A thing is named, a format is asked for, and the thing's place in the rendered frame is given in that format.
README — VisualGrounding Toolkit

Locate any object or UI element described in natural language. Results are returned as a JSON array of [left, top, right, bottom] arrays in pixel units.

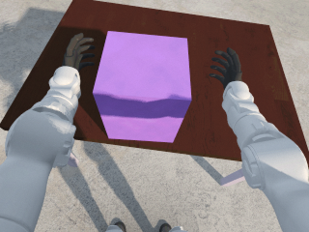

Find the right robot hand
[[209, 47, 242, 90]]

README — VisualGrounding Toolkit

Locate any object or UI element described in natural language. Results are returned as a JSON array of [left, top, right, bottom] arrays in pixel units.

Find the table
[[0, 0, 309, 187]]

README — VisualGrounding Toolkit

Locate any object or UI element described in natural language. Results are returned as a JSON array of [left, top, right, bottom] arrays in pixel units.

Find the right robot upper arm
[[240, 137, 309, 232]]

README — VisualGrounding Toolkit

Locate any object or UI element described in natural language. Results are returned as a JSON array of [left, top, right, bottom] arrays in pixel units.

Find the carton
[[93, 31, 192, 143]]

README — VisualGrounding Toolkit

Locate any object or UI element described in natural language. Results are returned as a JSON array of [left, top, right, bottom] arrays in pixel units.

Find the robot right forearm
[[221, 81, 309, 179]]

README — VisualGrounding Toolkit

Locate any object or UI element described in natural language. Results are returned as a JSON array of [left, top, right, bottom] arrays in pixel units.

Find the robot left forearm
[[5, 66, 81, 156]]

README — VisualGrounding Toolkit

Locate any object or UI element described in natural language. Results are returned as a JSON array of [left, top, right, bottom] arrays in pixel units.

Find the left robot upper arm
[[0, 109, 76, 232]]

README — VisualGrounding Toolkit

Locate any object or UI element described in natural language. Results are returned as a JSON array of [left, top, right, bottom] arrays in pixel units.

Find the left robot shin
[[106, 225, 122, 231]]

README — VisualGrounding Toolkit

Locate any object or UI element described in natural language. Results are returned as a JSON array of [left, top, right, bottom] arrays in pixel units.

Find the left robot hand
[[62, 33, 96, 72]]

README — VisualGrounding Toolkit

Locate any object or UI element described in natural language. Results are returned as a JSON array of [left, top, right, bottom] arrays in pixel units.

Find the left robot foot
[[114, 221, 126, 232]]

